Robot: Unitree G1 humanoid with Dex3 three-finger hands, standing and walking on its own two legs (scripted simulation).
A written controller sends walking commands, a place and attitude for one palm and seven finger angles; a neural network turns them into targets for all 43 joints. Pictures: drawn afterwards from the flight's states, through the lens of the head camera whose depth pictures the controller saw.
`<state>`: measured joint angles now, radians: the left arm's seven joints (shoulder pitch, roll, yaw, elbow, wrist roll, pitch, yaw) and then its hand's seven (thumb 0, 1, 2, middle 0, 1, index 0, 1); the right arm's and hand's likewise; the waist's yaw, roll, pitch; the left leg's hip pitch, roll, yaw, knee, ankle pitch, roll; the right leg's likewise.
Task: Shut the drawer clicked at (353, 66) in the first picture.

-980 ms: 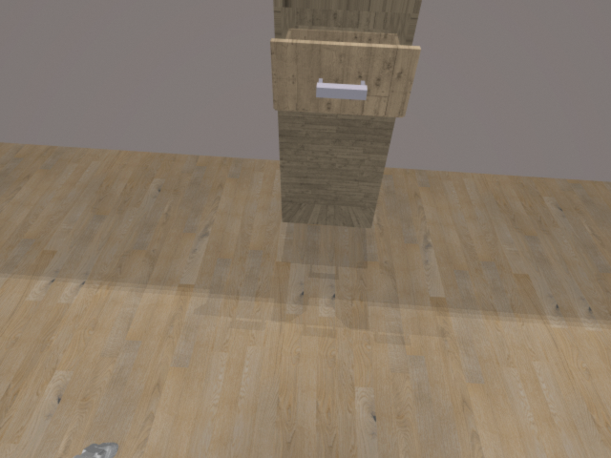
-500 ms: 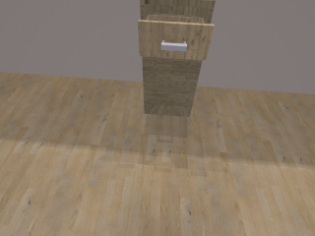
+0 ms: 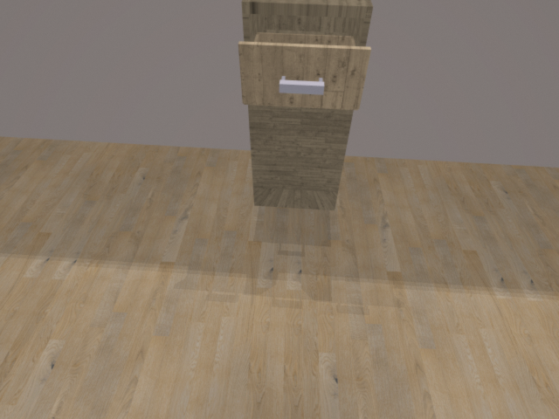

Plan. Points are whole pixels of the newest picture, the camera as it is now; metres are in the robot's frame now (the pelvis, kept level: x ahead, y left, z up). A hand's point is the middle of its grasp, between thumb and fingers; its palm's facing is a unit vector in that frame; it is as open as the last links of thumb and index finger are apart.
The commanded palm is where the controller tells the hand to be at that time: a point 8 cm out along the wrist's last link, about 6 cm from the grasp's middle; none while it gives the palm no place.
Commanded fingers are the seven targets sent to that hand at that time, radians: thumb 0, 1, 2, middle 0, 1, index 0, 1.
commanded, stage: look at it before walking up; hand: left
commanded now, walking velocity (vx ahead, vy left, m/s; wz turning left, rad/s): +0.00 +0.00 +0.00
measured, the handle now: (301, 83) +0.97 +0.00 +0.02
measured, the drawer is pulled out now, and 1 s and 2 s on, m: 0.24 0.24 0.24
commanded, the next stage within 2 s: walk to a spot facing it in 0.46 s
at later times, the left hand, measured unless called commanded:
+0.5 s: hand out of the picture +0.07 +0.24 -0.16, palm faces -0.02 -0.94 -0.33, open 7.4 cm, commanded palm none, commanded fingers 0.00 0.90 0.90 -0.20 -0.30 -0.20 -0.30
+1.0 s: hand out of the picture +0.08 +0.17 -0.18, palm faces -0.13 -0.96 -0.24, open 7.4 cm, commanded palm none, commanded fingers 0.00 0.90 0.90 -0.20 -0.30 -0.20 -0.30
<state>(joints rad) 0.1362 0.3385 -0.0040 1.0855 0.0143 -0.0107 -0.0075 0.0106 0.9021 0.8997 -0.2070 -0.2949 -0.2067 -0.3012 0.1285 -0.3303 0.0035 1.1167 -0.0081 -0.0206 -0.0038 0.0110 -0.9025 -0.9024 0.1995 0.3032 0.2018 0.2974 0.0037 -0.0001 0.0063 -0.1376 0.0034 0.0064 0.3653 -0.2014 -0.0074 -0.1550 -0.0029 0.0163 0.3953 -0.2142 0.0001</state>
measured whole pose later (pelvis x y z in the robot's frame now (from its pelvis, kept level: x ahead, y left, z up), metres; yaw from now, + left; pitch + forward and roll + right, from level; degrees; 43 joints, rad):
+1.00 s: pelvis +0.04 -0.03 -0.03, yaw -12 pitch -1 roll +0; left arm 0.34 0.21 0.04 0.98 0.02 -0.01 -0.03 0.01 0.90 0.90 -0.20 -0.29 -0.20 -0.30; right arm 0.26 -0.25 -0.04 1.03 -0.02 0.01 0.00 0.01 -0.90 -0.90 0.20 0.30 0.20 0.30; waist 0.04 0.04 0.02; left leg -0.28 0.11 0.10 0.90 -0.50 -0.03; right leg -0.29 0.03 -0.06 0.67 -0.35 -0.06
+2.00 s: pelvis +0.32 -0.07 -0.02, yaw -48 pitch -1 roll -1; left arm 0.07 0.21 0.05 0.85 0.02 0.02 -0.01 0.01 0.91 0.90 -0.20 -0.29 -0.20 -0.30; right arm 0.29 -0.23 -0.05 0.97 -0.02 0.04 -0.02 0.01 -0.91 -0.90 0.19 0.30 0.20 0.30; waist -0.06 0.02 0.10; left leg -0.45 0.13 0.10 1.17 -0.49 -0.08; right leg -0.38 0.02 -0.06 0.62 -0.24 -0.04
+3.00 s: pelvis +0.36 -0.06 -0.01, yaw -84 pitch +1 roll +0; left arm 0.17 0.21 0.06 0.89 0.02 0.02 -0.01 0.01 0.90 0.90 -0.21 -0.29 -0.21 -0.30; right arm 0.17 -0.23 -0.07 0.92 -0.02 0.04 -0.02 0.01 -0.91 -0.90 0.19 0.30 0.20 0.30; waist 0.00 0.01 0.06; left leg -0.48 0.10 0.04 0.98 -0.40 -0.11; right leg -0.26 0.04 0.04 0.50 -0.25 -0.03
